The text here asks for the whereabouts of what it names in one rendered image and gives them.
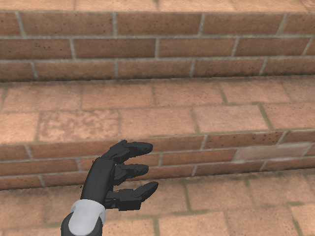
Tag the robot left hand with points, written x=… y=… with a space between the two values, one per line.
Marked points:
x=104 y=175

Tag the left robot forearm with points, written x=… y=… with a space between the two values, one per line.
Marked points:
x=86 y=218

